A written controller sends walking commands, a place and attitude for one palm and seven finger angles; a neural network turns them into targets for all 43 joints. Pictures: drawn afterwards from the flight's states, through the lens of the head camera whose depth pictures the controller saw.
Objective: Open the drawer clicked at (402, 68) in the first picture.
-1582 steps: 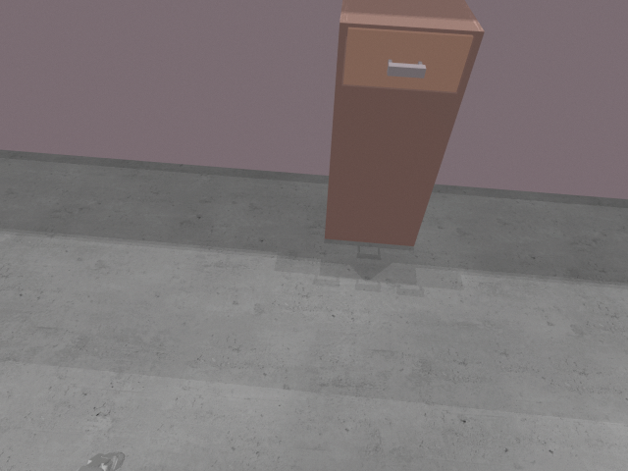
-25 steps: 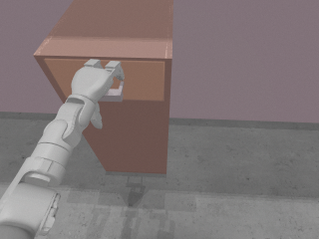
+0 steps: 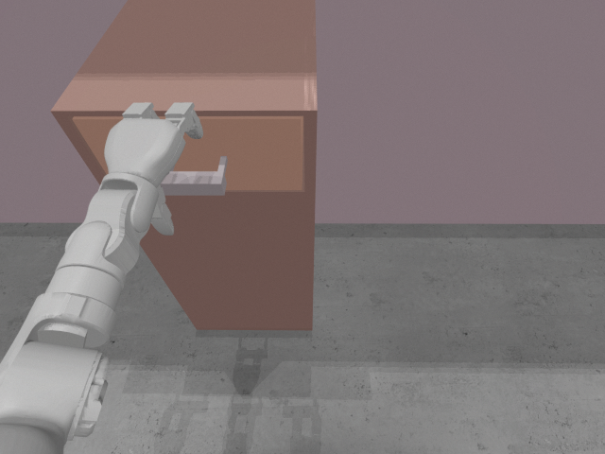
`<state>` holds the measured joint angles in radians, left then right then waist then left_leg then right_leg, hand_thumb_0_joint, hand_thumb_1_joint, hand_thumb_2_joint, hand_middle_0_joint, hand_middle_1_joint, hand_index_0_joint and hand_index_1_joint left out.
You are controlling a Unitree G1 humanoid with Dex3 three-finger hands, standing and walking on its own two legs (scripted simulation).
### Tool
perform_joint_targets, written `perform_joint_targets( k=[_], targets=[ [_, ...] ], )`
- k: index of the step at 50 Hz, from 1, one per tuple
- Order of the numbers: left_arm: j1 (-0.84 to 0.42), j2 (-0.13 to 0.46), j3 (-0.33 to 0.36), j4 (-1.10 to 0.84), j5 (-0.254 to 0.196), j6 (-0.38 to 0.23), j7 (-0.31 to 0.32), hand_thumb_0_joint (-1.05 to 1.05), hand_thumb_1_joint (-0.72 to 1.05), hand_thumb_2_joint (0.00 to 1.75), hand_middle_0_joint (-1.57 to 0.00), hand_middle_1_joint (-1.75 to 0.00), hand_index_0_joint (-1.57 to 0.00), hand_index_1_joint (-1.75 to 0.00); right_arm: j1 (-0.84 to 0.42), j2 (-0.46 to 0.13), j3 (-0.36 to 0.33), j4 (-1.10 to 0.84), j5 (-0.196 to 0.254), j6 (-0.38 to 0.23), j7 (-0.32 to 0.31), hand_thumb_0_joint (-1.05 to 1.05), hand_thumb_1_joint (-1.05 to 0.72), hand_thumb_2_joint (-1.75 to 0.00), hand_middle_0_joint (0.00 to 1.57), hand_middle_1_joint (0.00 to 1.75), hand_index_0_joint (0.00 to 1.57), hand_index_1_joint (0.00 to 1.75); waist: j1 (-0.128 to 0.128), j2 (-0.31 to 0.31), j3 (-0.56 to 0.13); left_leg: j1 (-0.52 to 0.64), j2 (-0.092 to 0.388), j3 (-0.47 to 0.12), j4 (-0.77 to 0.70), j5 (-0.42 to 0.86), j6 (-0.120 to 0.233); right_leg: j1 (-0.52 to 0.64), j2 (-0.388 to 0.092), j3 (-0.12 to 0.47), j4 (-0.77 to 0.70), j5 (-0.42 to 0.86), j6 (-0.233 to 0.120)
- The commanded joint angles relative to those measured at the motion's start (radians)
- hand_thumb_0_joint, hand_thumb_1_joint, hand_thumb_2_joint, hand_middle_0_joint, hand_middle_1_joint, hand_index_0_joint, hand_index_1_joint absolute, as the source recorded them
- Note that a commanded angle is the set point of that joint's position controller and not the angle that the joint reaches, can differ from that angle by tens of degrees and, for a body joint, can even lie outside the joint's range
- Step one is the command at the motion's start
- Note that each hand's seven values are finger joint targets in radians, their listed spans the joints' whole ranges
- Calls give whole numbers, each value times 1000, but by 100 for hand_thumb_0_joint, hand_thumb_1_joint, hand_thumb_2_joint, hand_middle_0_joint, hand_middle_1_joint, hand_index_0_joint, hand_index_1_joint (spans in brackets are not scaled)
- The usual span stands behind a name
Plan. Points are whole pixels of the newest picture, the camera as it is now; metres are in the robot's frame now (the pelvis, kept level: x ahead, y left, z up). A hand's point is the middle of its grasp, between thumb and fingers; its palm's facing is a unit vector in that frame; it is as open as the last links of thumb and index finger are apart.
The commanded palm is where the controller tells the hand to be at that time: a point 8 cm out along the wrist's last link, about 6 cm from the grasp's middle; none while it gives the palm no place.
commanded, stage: lower the fingers behind the handle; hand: left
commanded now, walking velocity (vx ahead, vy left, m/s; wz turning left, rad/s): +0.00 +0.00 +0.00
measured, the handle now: (194, 172) +0.53 +0.19 +0.04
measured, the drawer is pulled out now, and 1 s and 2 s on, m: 0.00 0.00 0.00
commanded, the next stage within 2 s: lift the fingers back up to retry in 1.62 s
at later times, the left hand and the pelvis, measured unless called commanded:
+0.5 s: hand (157, 194) +0.46 +0.23 +0.07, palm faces +0.00 -0.02 -1.00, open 13.8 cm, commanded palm +0.44 +0.22 +0.13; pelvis +0.00 +0.01 -0.01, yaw -1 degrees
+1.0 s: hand (177, 195) +0.47 +0.21 +0.05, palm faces +0.00 -0.03 -1.00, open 13.8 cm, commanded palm +0.45 +0.22 +0.09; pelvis +0.00 +0.00 -0.01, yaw -2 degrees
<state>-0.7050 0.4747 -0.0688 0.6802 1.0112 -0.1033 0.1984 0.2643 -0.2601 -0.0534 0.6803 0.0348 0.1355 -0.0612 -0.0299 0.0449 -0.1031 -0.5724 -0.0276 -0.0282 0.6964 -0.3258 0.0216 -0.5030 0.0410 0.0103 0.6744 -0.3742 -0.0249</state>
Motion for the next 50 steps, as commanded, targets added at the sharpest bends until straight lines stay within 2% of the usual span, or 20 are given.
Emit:
perform_joint_targets(
  k=[1,3,5,8,10,14,15,16,17,20,22,24,27,29,31,34,40,44,45,50],
  targets=[
    [-490,232,59,73,34,238,90,0,-50,30,-30,-120,-30,-120,41,-134,-32,-70,-4,-20,18,0,-90,-90,20,30,20,30,-9,11,-374,230,2,43,-72,337,2,67,24,-43,-76,296,-21],
    [-505,114,-65,148,23,307,11,0,-50,30,-30,-120,-30,-120,64,-149,-39,-78,3,-2,21,0,-90,-90,20,30,20,30,-58,-40,-382,263,5,43,-69,354,14,69,22,-42,-100,325,-14],
    [-531,88,-120,105,-13,311,-91,0,-50,30,-30,-120,-30,-120,61,-163,-42,-100,8,10,8,0,-90,-90,20,30,20,30,-88,-96,-386,293,4,42,-64,344,31,92,12,-25,-126,360,1],
    [-587,59,-147,-46,-74,185,-224,0,-50,30,-30,-120,-30,-120,41,-161,-37,-118,-2,8,-21,0,-90,-90,20,30,20,30,-119,-98,-361,319,-7,19,-59,362,45,104,0,-14,-130,403,6],
    [-579,119,-89,-93,-72,82,-240,0,-50,30,-30,-120,-30,-120,42,-149,-31,-111,-8,-3,-33,0,-90,-90,20,30,20,30,-94,-32,-335,339,-9,4,-53,370,45,64,6,-12,-114,372,-1],
    [-573,275,76,-183,-33,-91,-143,0,-50,30,-30,-120,-30,-120,75,-124,-33,-109,-18,-9,-35,0,-90,-90,20,30,20,30,-37,70,-332,330,-1,-11,-23,421,25,-10,21,-20,-73,316,-26],
    [-527,288,108,-119,-22,-86,-99,0,-50,30,-30,-120,-30,-120,75,-122,-32,-106,-16,-10,-30,0,-90,-90,20,30,20,30,-26,47,-314,287,3,-12,-20,395,19,-19,22,-25,-55,295,-30],
    [-480,208,61,-70,-33,-69,-71,0,-50,30,-30,-120,-30,-120,76,-113,-32,-106,-14,-15,-21,0,-90,-90,20,30,20,30,-30,41,-283,259,2,-5,-22,376,16,-35,24,-34,-54,283,-29],
    [-439,208,84,-25,-32,-50,-44,0,-50,30,-30,-120,-30,-120,85,-116,-36,-101,-11,-18,-10,0,-90,-90,20,30,20,30,-19,13,-263,227,7,-4,-25,365,11,-51,27,-43,-48,270,-31],
    [-392,235,108,48,7,44,32,0,-50,30,-30,-120,-30,-120,94,-132,-40,-105,-16,-15,19,0,-90,-90,20,30,20,30,5,-2,-338,184,7,18,-19,370,5,-19,29,-44,-26,293,-31],
    [-450,185,45,62,38,107,58,0,-50,30,-30,-120,-30,-120,106,-137,-44,-103,-15,-11,28,0,-90,-90,20,30,20,30,-21,-8,-373,184,7,27,-12,354,8,-22,30,-41,-31,293,-26],
    [-513,201,42,36,54,136,62,0,-50,30,-30,-120,-30,-120,123,-144,-54,-101,-15,-7,29,0,-90,-90,20,30,20,30,-38,-8,-439,220,10,24,-2,369,16,-4,30,-33,-33,311,-23],
    [-599,183,16,-45,36,123,36,0,-50,30,-30,-120,-30,-120,130,-141,-63,-104,-17,-9,14,0,-90,-90,20,30,20,30,-69,14,-503,296,9,17,7,396,26,15,28,-21,-46,338,-15],
    [-634,167,-7,-53,16,99,19,0,-50,30,-30,-120,-30,-120,133,-136,-62,-91,-20,-13,-3,0,-90,-90,20,30,20,30,-93,21,-482,316,8,11,10,383,31,-7,27,-18,-58,323,-9],
    [-565,172,-1,59,27,107,6,0,-50,30,-30,-120,-30,-120,135,-136,-51,-73,-18,-11,-8,0,-90,-90,20,30,20,30,-92,-12,-367,250,7,13,-1,327,34,-39,27,-23,-69,284,-10],
    [-509,202,28,112,29,94,-3,0,-50,30,-30,-120,-30,-120,135,-135,-40,-79,-14,-6,-7,0,-90,-90,20,30,20,30,-63,14,-319,192,4,18,-12,309,29,-32,26,-25,-62,276,-20],
    [-367,289,130,103,34,60,18,0,-50,30,-30,-120,-30,-120,134,-137,-41,-113,-21,-1,1,0,-90,-90,20,30,20,30,-13,-32,-377,123,1,43,3,357,30,70,23,-9,-35,386,-16],
    [-368,249,88,128,47,75,40,0,-50,30,-30,-120,-30,-120,148,-142,-46,-111,-16,-4,4,0,-90,-90,20,30,20,30,-38,-68,-341,91,2,52,4,320,33,45,23,-8,-43,366,-9],
    [-327,289,127,146,49,82,47,0,-50,30,-30,-120,-30,-120,148,-144,-48,-110,-14,-2,4,0,-90,-90,20,30,20,30,-22,-67,-343,83,1,57,3,317,32,57,23,-5,-42,370,-11],
    [-339,283,108,164,54,110,60,0,-50,30,-30,-120,-30,-120,155,-145,-46,-106,-13,3,6,0,-90,-90,20,30,20,30,-35,-52,-334,77,-2,61,7,307,31,39,22,-5,-41,364,-9]
  ],
)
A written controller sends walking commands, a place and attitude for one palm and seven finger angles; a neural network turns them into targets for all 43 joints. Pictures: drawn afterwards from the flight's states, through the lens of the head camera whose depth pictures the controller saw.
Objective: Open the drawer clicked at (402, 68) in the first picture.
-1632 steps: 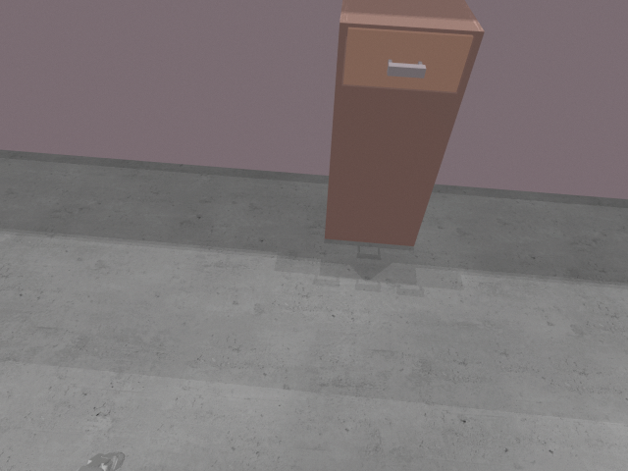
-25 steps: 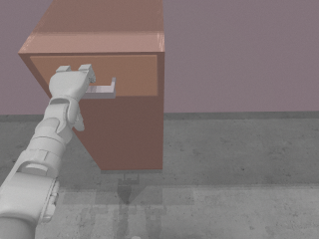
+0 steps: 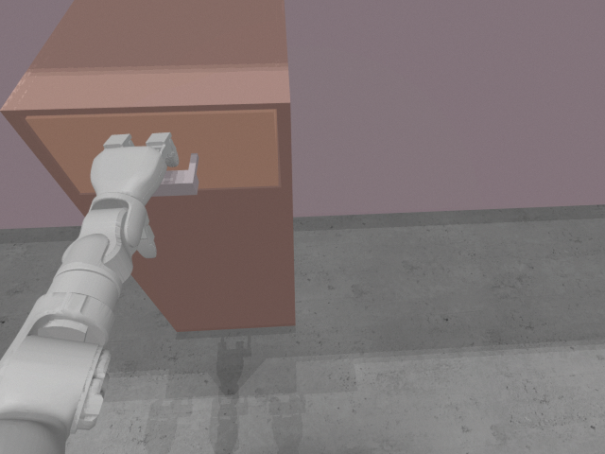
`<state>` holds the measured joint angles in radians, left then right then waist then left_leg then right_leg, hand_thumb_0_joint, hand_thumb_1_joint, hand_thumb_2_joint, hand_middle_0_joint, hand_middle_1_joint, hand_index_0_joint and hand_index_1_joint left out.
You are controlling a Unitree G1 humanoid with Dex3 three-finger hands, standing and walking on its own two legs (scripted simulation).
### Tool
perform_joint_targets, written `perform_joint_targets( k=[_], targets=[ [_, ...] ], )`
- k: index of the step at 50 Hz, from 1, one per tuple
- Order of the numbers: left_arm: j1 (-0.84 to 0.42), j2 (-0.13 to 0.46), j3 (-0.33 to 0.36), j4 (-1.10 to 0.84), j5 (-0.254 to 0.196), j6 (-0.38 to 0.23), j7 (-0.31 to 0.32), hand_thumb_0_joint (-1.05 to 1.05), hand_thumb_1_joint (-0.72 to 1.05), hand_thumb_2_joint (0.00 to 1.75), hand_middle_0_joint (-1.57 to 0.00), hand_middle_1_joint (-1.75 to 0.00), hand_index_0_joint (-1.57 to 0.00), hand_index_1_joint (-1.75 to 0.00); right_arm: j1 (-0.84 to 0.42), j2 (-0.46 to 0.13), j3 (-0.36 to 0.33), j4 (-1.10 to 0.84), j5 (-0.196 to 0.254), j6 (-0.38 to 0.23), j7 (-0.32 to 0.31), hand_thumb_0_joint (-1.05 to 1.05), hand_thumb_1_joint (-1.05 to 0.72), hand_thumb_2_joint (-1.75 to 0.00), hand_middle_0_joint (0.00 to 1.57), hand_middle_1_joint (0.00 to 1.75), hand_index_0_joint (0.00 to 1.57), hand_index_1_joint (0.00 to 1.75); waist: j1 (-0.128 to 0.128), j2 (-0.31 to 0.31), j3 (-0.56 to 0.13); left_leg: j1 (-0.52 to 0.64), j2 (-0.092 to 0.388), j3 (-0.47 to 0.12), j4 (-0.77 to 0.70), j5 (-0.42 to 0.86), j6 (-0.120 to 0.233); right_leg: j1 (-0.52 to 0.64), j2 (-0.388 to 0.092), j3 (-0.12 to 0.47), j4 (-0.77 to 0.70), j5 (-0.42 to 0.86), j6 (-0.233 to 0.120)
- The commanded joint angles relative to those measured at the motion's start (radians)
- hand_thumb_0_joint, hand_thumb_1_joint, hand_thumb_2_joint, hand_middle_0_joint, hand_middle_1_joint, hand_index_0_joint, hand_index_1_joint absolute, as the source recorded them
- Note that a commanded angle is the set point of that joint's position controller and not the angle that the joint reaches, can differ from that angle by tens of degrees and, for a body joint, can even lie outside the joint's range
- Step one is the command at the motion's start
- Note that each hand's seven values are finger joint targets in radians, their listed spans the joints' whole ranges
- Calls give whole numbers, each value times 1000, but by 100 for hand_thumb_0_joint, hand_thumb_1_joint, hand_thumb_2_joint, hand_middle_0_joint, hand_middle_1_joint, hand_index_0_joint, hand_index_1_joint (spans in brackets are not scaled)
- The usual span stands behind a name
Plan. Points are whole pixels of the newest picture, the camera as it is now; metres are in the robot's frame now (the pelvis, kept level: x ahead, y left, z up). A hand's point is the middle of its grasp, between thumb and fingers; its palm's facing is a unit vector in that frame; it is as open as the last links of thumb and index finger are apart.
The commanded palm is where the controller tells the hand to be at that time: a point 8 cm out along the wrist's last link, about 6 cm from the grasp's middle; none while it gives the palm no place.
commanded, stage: lower the fingers behind the handle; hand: left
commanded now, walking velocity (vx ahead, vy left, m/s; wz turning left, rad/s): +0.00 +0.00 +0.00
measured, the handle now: (163, 172) +0.52 +0.21 +0.05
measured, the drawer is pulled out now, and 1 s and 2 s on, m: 0.00 0.00 0.00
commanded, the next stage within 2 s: lift the fingers back up to retry in 0.62 s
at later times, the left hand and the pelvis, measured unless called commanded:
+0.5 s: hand (146, 199) +0.46 +0.22 +0.06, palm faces -0.02 -0.02 -1.00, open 13.8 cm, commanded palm +0.43 +0.24 +0.08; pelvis +0.00 +0.00 +0.00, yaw +0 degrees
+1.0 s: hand (132, 197) +0.46 +0.24 +0.06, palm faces -0.04 -0.02 -1.00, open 13.8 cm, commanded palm +0.44 +0.24 +0.13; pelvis +0.00 +0.01 +0.00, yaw +0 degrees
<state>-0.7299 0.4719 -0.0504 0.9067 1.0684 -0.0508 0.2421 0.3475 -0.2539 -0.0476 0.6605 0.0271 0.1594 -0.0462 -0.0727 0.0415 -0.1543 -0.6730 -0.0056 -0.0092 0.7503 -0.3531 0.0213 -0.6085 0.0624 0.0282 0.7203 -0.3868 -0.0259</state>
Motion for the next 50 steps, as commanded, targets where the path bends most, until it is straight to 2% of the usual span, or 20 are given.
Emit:
perform_joint_targets(
  k=[1,3,5,8,11,13,15,18,21,24,30,34,35,36,41,43,44,47,48,50],
  targets=[
    [-313,262,70,-54,-6,66,16,0,-50,30,-30,-120,-30,-120,69,-150,-52,-88,-7,-22,-9,0,-90,-90,20,30,20,30,4,-47,-280,174,-27,47,-45,319,33,142,0,-19,-93,370,-4],
    [-313,289,87,-43,-4,72,13,0,-50,30,-30,-120,-30,-120,74,-153,-50,-87,-7,-18,-9,0,-90,-90,20,30,20,30,9,-49,-287,167,-28,44,-46,328,32,153,1,-21,-90,376,-8],
    [-301,257,61,-31,-5,79,10,0,-50,30,-30,-120,-30,-120,76,-147,-49,-91,-7,-18,-7,0,-90,-90,20,30,20,30,6,-28,-281,173,-28,48,-41,327,32,141,1,-23,-87,376,-6],
    [-297,269,67,-9,-7,84,0,0,-50,30,-30,-120,-30,-120,77,-153,-47,-95,-5,-14,-11,0,-90,-90,20,30,20,30,-2,-77,-260,145,-28,44,-40,303,34,142,-1,-20,-91,368,-3],
    [-275,230,36,9,-10,81,-9,0,-50,30,-30,-120,-30,-120,79,-153,-44,-102,-3,-16,-10,0,-90,-90,20,30,20,30,-6,-75,-242,142,-28,46,-36,279,34,113,0,-22,-90,340,-2],
    [-291,252,56,-7,-20,74,-16,0,-50,30,-30,-120,-30,-120,83,-155,-47,-101,-4,-17,-12,0,-90,-90,20,30,20,30,-6,-93,-267,142,-28,45,-32,291,37,140,-2,-18,-88,362,0],
    [-278,270,67,-18,-19,68,-19,0,-50,30,-30,-120,-30,-120,80,-151,-46,-107,-6,-16,-15,0,-90,-90,20,30,20,30,4,-77,-291,137,-30,50,-30,285,37,162,-7,-10,-84,375,4],
    [-267,270,72,-26,-23,55,-27,0,-50,30,-30,-120,-30,-120,81,-152,-45,-107,-5,-14,-15,0,-90,-90,20,30,20,30,4,-94,-279,128,-30,48,-29,296,37,167,-5,-10,-86,392,2],
    [-268,246,45,-26,-12,51,-21,0,-50,30,-30,-120,-30,-120,75,-150,-43,-111,-2,-14,-14,0,-90,-90,20,30,20,30,-1,-67,-235,124,-29,47,-34,261,35,122,-3,-13,-90,336,1],
    [-270,267,68,-47,-12,45,-11,0,-50,30,-30,-120,-30,-120,80,-150,-46,-109,-4,-14,-12,0,-90,-90,20,30,20,30,7,-46,-267,146,-27,46,-30,283,36,125,-1,-14,-83,341,-4],
    [-239,281,92,-49,-13,44,2,0,-50,30,-30,-120,-30,-120,79,-148,-49,-106,-5,-15,-13,0,-90,-90,20,30,20,30,17,-66,-280,140,-25,47,-32,291,35,145,-1,-15,-80,356,-2],
    [-288,265,69,-48,-6,50,13,0,-50,30,-30,-120,-30,-120,80,-150,-49,-100,-3,-18,-10,0,-90,-90,20,30,20,30,1,-56,-243,140,-22,40,-40,267,34,103,4,-21,-86,306,-5],
    [-289,271,76,-55,-4,52,18,0,-50,30,-30,-120,-30,-120,77,-150,-48,-100,-5,-18,-9,0,-90,-90,20,30,20,30,8,-36,-260,152,-22,42,-38,278,33,103,4,-22,-82,311,-7],
    [-275,272,78,-38,-2,60,20,0,-50,30,-30,-120,-30,-120,78,-149,-48,-102,-5,-18,-10,0,-90,-90,20,30,20,30,8,-61,-262,146,-24,42,-37,270,34,109,5,-21,-84,304,-5],
    [-418,275,65,-118,-7,70,28,0,-50,30,-30,-120,-30,-120,65,-146,-48,-100,-3,-26,-13,0,-90,-90,20,30,20,30,-7,13,-303,221,-16,33,-51,287,33,95,7,-28,-88,277,-9],
    [-434,321,108,-138,-15,69,26,0,-50,30,-30,-120,-30,-120,65,-148,-49,-100,-5,-28,-17,0,-90,-90,20,30,20,30,3,-13,-350,235,-16,28,-53,317,36,140,7,-26,-89,308,-9],
    [-421,317,101,-130,-14,72,22,0,-50,30,-30,-120,-30,-120,64,-144,-46,-103,-2,-28,-19,0,-90,-90,20,30,20,30,8,7,-356,242,-18,28,-57,322,33,146,7,-28,-86,311,-10],
    [-472,286,68,-155,-20,68,7,0,-50,30,-30,-120,-30,-120,54,-145,-45,-98,-1,-36,-23,0,-90,-90,20,30,20,30,-11,7,-329,262,-15,27,-65,320,35,133,7,-28,-103,308,-7],
    [-490,301,83,-174,-23,58,-1,0,-50,30,-30,-120,-30,-120,58,-147,-47,-98,-3,-39,-25,0,-90,-90,20,30,20,30,-10,-8,-349,272,-14,23,-65,339,38,151,6,-27,-105,322,-7],
    [-485,294,79,-220,-26,39,-17,0,-50,30,-30,-120,-30,-120,56,-146,-52,-96,-2,-44,-27,0,-90,-90,20,30,20,30,-6,21,-382,327,-12,19,-61,398,37,158,9,-26,-102,364,-9]
  ],
)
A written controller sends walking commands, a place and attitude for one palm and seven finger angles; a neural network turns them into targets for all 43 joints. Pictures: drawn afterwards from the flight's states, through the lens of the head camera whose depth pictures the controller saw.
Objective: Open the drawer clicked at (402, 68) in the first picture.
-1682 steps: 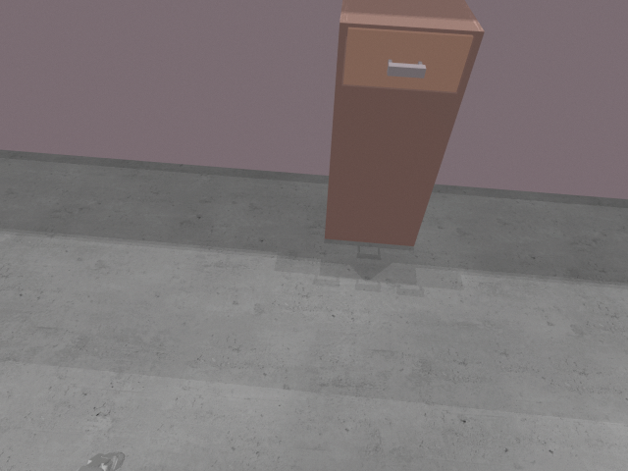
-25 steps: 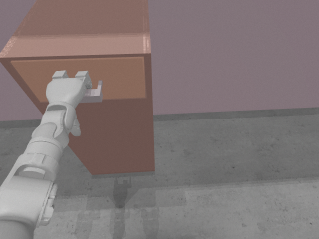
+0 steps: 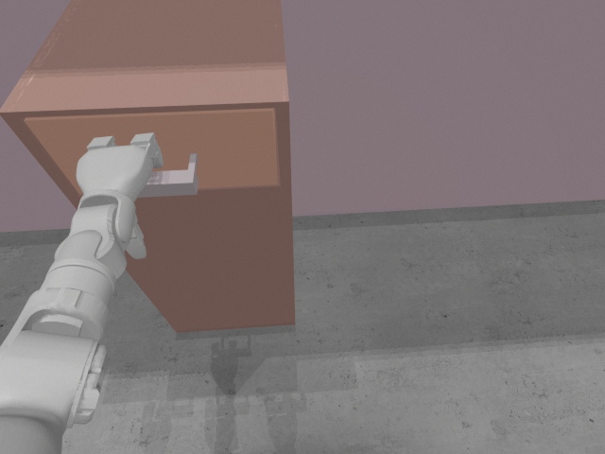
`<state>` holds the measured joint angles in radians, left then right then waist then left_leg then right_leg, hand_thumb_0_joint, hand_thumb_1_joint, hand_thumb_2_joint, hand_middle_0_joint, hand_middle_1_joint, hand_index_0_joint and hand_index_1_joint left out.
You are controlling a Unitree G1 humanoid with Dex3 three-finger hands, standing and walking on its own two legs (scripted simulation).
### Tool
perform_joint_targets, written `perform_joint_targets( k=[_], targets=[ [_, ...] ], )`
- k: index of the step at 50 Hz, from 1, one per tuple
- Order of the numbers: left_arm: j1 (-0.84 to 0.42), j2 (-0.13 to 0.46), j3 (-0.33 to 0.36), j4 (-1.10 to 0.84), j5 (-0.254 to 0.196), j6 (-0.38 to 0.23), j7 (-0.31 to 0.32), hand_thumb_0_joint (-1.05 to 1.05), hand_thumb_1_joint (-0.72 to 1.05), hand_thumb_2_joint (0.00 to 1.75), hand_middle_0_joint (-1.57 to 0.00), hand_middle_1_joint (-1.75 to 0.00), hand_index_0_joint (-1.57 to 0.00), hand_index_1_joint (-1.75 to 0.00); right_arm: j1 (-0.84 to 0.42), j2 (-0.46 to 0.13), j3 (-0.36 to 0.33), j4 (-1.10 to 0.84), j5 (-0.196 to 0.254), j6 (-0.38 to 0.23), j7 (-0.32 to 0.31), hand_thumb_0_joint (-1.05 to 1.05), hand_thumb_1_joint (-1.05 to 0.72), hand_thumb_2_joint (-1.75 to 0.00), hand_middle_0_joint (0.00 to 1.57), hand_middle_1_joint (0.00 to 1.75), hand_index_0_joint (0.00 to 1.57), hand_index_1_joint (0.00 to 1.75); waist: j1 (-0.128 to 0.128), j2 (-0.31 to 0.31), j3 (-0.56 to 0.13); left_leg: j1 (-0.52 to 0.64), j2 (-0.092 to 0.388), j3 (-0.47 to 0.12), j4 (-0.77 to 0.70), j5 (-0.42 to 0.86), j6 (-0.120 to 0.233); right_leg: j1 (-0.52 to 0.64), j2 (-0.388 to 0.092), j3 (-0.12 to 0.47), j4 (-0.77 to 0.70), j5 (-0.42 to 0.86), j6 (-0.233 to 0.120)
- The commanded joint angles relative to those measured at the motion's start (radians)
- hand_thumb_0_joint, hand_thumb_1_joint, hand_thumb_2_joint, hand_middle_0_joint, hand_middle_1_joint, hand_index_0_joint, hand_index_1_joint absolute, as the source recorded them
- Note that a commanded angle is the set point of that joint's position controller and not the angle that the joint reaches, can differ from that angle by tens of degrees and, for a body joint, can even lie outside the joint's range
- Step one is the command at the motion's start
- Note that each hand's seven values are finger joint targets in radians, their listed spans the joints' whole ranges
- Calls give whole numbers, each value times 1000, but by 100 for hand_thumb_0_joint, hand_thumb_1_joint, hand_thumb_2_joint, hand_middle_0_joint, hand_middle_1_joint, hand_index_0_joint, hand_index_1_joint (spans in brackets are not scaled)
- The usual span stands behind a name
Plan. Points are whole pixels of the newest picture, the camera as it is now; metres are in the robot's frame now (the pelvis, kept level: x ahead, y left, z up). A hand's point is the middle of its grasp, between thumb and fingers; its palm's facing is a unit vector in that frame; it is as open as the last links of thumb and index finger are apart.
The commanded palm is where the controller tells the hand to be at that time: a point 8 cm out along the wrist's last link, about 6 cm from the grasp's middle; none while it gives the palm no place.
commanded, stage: lift the fingers back up to retry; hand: left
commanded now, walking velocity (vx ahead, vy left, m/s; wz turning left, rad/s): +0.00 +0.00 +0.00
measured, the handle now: (163, 172) +0.52 +0.21 +0.05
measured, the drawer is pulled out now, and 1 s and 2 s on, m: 0.00 0.00 0.00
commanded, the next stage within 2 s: re-aim the fingers above the handle in 0.50 s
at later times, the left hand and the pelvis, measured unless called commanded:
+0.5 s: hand (118, 179) +0.45 +0.24 +0.11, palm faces -0.04 -0.05 -1.00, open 13.8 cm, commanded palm +0.43 +0.23 +0.17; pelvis +0.01 +0.00 +0.01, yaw +1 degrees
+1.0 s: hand (120, 179) +0.45 +0.23 +0.11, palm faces -0.04 -0.04 -1.00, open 13.8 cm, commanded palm +0.43 +0.23 +0.17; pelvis +0.01 -0.01 +0.01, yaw +1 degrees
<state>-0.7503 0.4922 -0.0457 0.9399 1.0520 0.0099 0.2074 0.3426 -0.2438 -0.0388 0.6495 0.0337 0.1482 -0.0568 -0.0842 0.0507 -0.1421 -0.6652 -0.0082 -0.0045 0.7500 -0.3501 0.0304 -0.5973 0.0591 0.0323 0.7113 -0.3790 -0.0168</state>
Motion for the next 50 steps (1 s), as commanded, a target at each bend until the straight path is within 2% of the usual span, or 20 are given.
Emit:
perform_joint_targets(
  k=[1,4,5,10,14,16,17,21,24,26,29,31,32,33,35,39,43,45,49,50],
  targets=[
    [-456,256,62,-267,-16,-28,7,0,-50,30,-30,-120,-30,-120,60,-154,-61,-88,-11,-33,-17,0,-90,-90,20,30,20,30,7,21,-401,338,-10,14,-59,418,28,150,12,-30,-96,369,-18],
    [-471,237,43,-337,-33,-53,-18,0,-50,30,-30,-120,-30,-120,54,-153,-65,-81,-10,-35,-15,0,-90,-90,20,30,20,30,1,58,-408,400,-3,2,-60,485,24,136,15,-35,-100,385,-19],
    [-432,248,62,-338,-36,-53,-23,0,-50,30,-30,-120,-30,-120,51,-153,-66,-80,-9,-35,-12,0,-90,-90,20,30,20,30,14,64,-391,411,-2,-3,-62,509,21,131,17,-41,-101,386,-22],
    [-414,224,42,-338,-51,-22,-47,0,-50,30,-30,-120,-30,-120,27,-155,-62,-79,0,-25,2,0,-90,-90,20,30,20,30,18,36,-322,414,1,-12,-83,529,17,128,19,-53,-117,376,-26],
    [-427,224,36,-406,-61,4,-66,0,-50,30,-30,-120,-30,-120,5,-156,-61,-90,1,-18,9,0,-90,-90,20,30,20,30,26,35,-376,465,3,-18,-88,596,15,166,15,-52,-122,411,-24],
    [-428,240,43,-404,-61,20,-79,0,-50,30,-30,-120,-30,-120,-14,-158,-54,-94,4,-12,9,0,-90,-90,20,30,20,30,30,13,-351,445,1,-18,-100,565,15,183,13,-54,-127,408,-24],
    [-412,206,18,-392,-63,27,-86,0,-50,30,-30,-120,-30,-120,-20,-153,-54,-98,5,-11,10,0,-90,-90,20,30,20,30,29,11,-336,439,-3,-13,-103,550,17,182,12,-54,-132,404,-24],
    [-376,199,9,-325,-62,45,-118,0,-50,30,-30,-120,-30,-120,-37,-157,-44,-101,7,0,8,0,-90,-90,20,30,20,30,33,-47,-273,392,-6,-3,-122,479,18,194,6,-55,-145,393,-24],
    [-411,239,28,-342,-56,21,-135,0,-50,30,-30,-120,-30,-120,-45,-154,-38,-111,6,7,-1,0,-90,-90,20,30,20,30,37,-39,-300,382,-15,2,-122,454,21,230,-3,-40,-144,409,-24],
    [-435,211,7,-367,-59,-6,-137,0,-50,30,-30,-120,-30,-120,-49,-148,-40,-114,5,2,-5,0,-90,-90,20,30,20,30,29,-25,-282,388,-17,3,-119,436,23,208,-2,-39,-149,394,-24],
    [-477,277,56,-375,-57,-48,-127,0,-50,30,-30,-120,-30,-120,-46,-147,-40,-108,2,-2,-17,0,-90,-90,20,30,20,30,28,-18,-301,379,-21,1,-116,407,25,215,-6,-30,-147,381,-24],
    [-516,250,33,-383,-56,-67,-111,0,-50,30,-30,-120,-30,-120,-38,-142,-41,-100,2,-10,-19,0,-90,-90,20,30,20,30,17,5,-299,383,-22,-3,-112,394,21,184,-5,-35,-141,357,-26],
    [-496,196,0,-413,-62,-74,-104,0,-50,30,-30,-120,-30,-120,-39,-136,-45,-106,0,-17,-14,0,-90,-90,20,30,20,30,23,34,-323,412,-22,-4,-109,417,20,178,-3,-36,-139,361,-27],
    [-514,159,-27,-429,-68,-77,-99,0,-50,30,-30,-120,-30,-120,-32,-134,-50,-101,-1,-21,-10,0,-90,-90,20,30,20,30,6,29,-338,438,-18,-8,-100,449,19,166,0,-41,-137,368,-27],
    [-502,147,-26,-417,-75,-70,-83,0,-50,30,-30,-120,-30,-120,-21,-137,-55,-90,-2,-26,-4,0,-90,-90,20,30,20,30,10,37,-339,456,-16,-15,-97,452,14,139,5,-49,-134,353,-27],
    [-492,256,56,-302,-64,-25,-57,0,-50,30,-30,-120,-30,-120,-20,-149,-43,-72,0,-19,-8,0,-90,-90,20,30,20,30,23,-50,-313,335,-26,2,-108,384,20,210,-4,-36,-137,382,-22],
    [-440,330,113,-288,-45,4,-54,0,-50,30,-30,-120,-30,-120,-29,-151,-38,-84,-5,-12,-12,0,-90,-90,20,30,20,30,62,-37,-381,306,-29,17,-116,423,19,312,-12,-25,-128,463,-24],
    [-411,251,49,-301,-47,11,-67,0,-50,30,-30,-120,-30,-120,-30,-144,-40,-94,0,-12,-7,0,-90,-90,20,30,20,30,52,-6,-362,326,-29,23,-116,438,20,294,-9,-30,-130,479,-22],
    [-351,269,62,-350,-66,-4,-111,0,-50,30,-30,-120,-30,-120,-32,-157,-48,-105,6,-8,-11,0,-90,-90,20,30,20,30,46,-56,-351,333,-25,27,-122,450,29,325,-10,-20,-147,528,-13],
    [-345,220,20,-370,-73,-9,-122,0,-50,30,-30,-120,-30,-120,-39,-154,-48,-112,8,-8,-11,0,-90,-90,20,30,20,30,37,-54,-332,344,-28,25,-126,436,30,308,-8,-22,-154,511,-12]
  ],
)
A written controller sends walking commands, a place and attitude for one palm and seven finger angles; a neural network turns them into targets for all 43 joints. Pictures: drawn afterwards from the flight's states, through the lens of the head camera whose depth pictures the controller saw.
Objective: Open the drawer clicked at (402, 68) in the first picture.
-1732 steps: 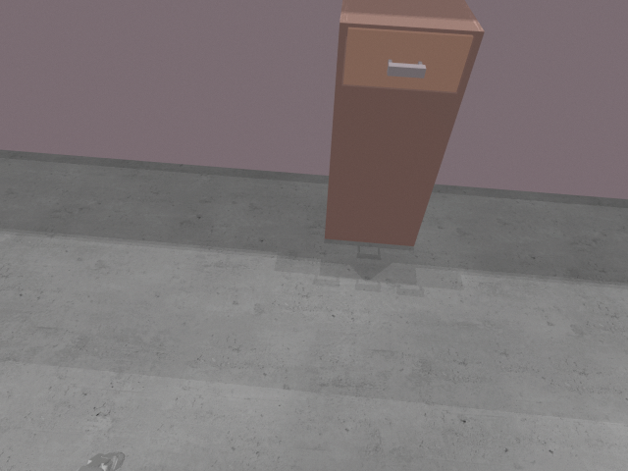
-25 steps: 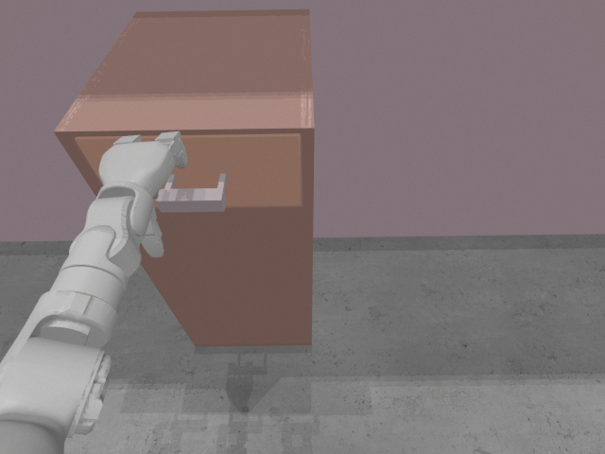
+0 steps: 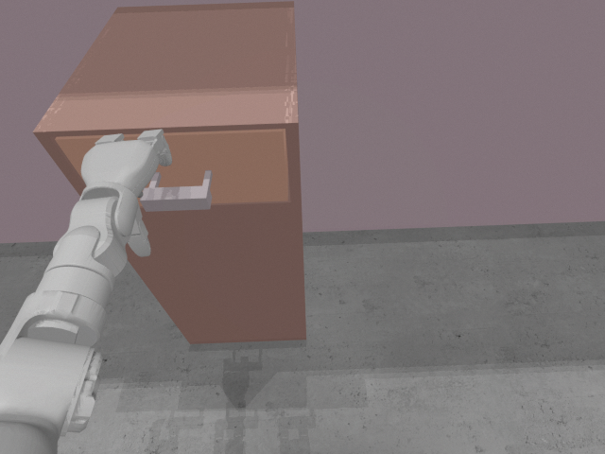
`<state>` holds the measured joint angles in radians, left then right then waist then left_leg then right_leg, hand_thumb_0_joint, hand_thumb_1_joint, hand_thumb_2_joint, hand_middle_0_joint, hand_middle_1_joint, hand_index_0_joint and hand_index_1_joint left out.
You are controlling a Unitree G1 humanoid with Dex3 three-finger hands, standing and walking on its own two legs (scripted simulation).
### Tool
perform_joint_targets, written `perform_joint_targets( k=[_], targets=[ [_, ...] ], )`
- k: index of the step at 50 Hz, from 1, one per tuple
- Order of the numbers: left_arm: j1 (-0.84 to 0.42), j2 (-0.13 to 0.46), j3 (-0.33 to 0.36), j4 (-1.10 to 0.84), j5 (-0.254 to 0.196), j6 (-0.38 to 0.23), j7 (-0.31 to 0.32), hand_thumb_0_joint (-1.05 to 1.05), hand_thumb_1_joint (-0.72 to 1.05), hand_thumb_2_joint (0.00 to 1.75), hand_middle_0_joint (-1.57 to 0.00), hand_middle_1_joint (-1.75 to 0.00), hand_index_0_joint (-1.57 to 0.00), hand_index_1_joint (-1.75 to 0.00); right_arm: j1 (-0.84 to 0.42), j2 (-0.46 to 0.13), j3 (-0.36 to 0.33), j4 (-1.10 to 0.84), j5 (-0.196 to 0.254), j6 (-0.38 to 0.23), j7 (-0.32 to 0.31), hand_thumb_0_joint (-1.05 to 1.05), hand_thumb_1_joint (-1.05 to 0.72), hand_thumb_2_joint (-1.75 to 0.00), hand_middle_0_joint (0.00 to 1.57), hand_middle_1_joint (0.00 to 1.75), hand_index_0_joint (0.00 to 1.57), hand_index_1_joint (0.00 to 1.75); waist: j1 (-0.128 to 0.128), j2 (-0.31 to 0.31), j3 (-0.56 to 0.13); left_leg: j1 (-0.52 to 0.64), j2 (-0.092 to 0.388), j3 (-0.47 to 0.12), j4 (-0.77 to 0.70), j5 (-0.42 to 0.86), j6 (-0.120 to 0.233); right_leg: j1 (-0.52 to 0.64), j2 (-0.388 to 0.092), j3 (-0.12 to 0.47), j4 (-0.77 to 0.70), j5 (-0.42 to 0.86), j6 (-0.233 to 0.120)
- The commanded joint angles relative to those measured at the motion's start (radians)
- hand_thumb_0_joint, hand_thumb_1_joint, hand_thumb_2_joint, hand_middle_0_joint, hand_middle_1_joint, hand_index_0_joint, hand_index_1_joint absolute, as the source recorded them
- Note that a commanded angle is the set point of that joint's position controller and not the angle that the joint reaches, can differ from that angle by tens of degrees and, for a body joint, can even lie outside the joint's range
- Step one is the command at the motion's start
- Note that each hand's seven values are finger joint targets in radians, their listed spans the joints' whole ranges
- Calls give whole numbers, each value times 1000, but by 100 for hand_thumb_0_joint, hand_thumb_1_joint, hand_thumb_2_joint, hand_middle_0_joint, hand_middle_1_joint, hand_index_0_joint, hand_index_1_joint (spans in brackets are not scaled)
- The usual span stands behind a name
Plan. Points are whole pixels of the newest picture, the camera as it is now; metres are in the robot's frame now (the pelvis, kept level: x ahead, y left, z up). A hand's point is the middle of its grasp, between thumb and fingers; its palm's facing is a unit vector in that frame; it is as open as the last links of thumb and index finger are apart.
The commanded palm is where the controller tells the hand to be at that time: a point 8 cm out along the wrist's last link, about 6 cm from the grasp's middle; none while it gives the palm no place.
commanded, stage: re-aim the fingers above the handle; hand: left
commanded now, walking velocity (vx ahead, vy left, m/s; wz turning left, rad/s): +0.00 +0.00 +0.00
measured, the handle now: (179, 187) +0.52 +0.21 +0.04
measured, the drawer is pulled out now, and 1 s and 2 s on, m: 0.00 0.00 0.00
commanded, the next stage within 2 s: lower the fingers behind the handle in 1.62 s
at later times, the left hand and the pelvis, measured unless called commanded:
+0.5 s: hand (147, 193) +0.46 +0.23 +0.09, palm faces -0.08 -0.02 -1.00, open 13.8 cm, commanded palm +0.44 +0.21 +0.15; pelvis +0.00 +0.00 +0.00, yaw +1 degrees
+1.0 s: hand (152, 212) +0.42 +0.21 +0.09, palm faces -0.12 -0.05 -0.99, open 13.8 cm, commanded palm +0.42 +0.20 +0.16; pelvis +0.00 +0.00 +0.00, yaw +2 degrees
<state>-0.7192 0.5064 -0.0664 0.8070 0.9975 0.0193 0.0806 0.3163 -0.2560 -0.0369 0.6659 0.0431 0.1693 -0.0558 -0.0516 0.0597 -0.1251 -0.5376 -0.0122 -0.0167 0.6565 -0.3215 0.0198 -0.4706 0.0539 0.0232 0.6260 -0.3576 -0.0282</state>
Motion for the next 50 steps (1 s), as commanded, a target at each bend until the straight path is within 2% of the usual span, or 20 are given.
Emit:
perform_joint_targets(
  k=[1,5,8,11,14,15,19,23,24,25,27,30,33,37,38,41,43,47,48,50],
  targets=[
    [-380,190,30,-250,-28,-26,-3,0,-50,30,-30,-120,-30,-120,-11,-141,-51,-125,0,-32,-13,0,-90,-90,20,30,20,30,-2,-68,-329,221,-23,37,-35,389,42,165,-3,-14,-77,467,0],
    [-456,195,28,-285,-27,-67,2,0,-50,30,-30,-120,-30,-120,-9,-136,-52,-112,3,-37,-18,0,-90,-90,20,30,20,30,-14,-23,-281,246,-22,24,-39,360,41,97,2,-16,-82,379,-8],
    [-520,255,79,-287,-14,-83,39,0,-50,30,-30,-120,-30,-120,4,-137,-53,-96,-3,-45,-20,0,-90,-90,20,30,20,30,-13,-13,-313,248,-23,18,-32,360,38,92,2,-18,-72,354,-13],
    [-536,242,78,-237,-4,-66,80,0,-50,30,-30,-120,-30,-120,2,-129,-49,-88,-4,-56,-16,0,-90,-90,20,30,20,30,-9,17,-315,239,-24,18,-28,348,30,64,4,-26,-58,328,-17],
    [-537,295,114,-166,15,-27,102,0,-50,30,-30,-120,-30,-120,9,-136,-45,-81,-6,-56,-16,0,-90,-90,20,30,20,30,2,13,-354,221,-21,18,-25,367,25,84,3,-29,-44,346,-17],
    [-554,238,61,-162,18,-11,102,0,-50,30,-30,-120,-30,-120,8,-135,-45,-83,-6,-56,-13,0,-90,-90,20,30,20,30,-13,7,-361,232,-20,22,-21,369,25,69,4,-33,-43,348,-14],
    [-521,158,-5,-82,7,36,59,0,-50,30,-30,-120,-30,-120,24,-142,-46,-90,-4,-51,-4,0,-90,-90,20,30,20,30,-27,-28,-346,238,-14,25,-18,378,28,62,5,-38,-54,360,-9],
    [-545,81,-69,-152,-16,13,-6,0,-50,30,-30,-120,-30,-120,30,-143,-54,-102,-10,-46,-4,0,-90,-90,20,30,20,30,-47,-50,-362,286,-11,14,-12,423,36,59,4,-35,-62,384,-7],
    [-536,130,-24,-192,-19,-7,-11,0,-50,30,-30,-120,-30,-120,26,-144,-55,-106,-11,-44,-6,0,-90,-90,20,30,20,30,-29,-45,-393,298,-13,12,-7,443,38,80,5,-28,-55,409,-6],
    [-513,115,-33,-222,-22,-23,-17,0,-50,30,-30,-120,-30,-120,24,-139,-56,-116,-13,-42,-9,0,-90,-90,20,30,20,30,-25,-36,-406,309,-17,12,-3,472,39,89,5,-27,-49,433,-7],
    [-525,157,12,-249,-23,-55,-8,0,-50,30,-30,-120,-30,-120,24,-134,-52,-108,-12,-40,-11,0,-90,-90,20,30,20,30,-16,-32,-374,299,-12,5,-3,491,35,77,6,-31,-43,434,-9],
    [-519,93,-11,-351,-26,-76,46,0,-50,30,-30,-120,-30,-120,17,-117,-59,-110,-16,-51,6,0,-90,-90,20,30,20,30,2,41,-410,356,-4,-6,4,593,24,51,13,-41,-29,432,-15],
    [-465,242,135,-284,-5,-29,119,0,-50,30,-30,-120,-30,-120,8,-127,-50,-92,-21,-46,12,0,-90,-90,20,30,20,30,40,-1,-393,284,-6,-2,-8,579,14,104,15,-48,-18,444,-24],
    [-377,257,147,-207,31,84,176,0,-50,30,-30,-120,-30,-120,-38,-117,-34,-96,-17,-45,13,0,-90,-90,20,30,20,30,68,-43,-359,186,-17,37,-48,446,13,188,6,-40,-34,445,-20],
    [-379,262,140,-189,36,110,170,0,-50,30,-30,-120,-30,-120,-42,-126,-35,-94,-16,-41,11,0,-90,-90,20,30,20,30,62,-62,-377,181,-16,42,-52,443,15,214,3,-34,-40,459,-18],
    [-360,165,31,-207,26,170,113,0,-50,30,-30,-120,-30,-120,-49,-140,-42,-112,-3,-35,8,0,-90,-90,20,30,20,30,24,-88,-382,225,-13,52,-58,440,27,212,0,-32,-61,490,-5],
    [-382,8,-112,-264,-15,179,38,0,-50,30,-30,-120,-30,-120,-55,-140,-51,-132,7,-31,7,0,-90,-90,20,30,20,30,-27,-96,-357,285,-16,46,-56,449,38,177,1,-34,-88,487,1],
    [-437,-1,-156,-375,-66,93,-76,0,-50,30,-30,-120,-30,-120,-78,-136,-43,-133,4,-39,-16,0,-90,-90,20,30,20,30,-57,-100,-275,321,-27,19,-56,391,50,126,-6,-24,-106,446,9],
    [-482,-15,-179,-423,-73,53,-90,0,-50,30,-30,-120,-30,-120,-79,-133,-41,-133,3,-43,-22,0,-90,-90,20,30,20,30,-66,-58,-271,334,-32,16,-55,380,49,113,-9,-20,-109,422,5],
    [-499,35,-128,-421,-56,-15,-75,0,-50,30,-30,-120,-30,-120,-70,-120,-37,-117,-3,-50,-27,0,-90,-90,20,30,20,30,-42,-10,-259,347,-32,1,-47,374,43,73,-5,-23,-94,376,-7]
  ],
)
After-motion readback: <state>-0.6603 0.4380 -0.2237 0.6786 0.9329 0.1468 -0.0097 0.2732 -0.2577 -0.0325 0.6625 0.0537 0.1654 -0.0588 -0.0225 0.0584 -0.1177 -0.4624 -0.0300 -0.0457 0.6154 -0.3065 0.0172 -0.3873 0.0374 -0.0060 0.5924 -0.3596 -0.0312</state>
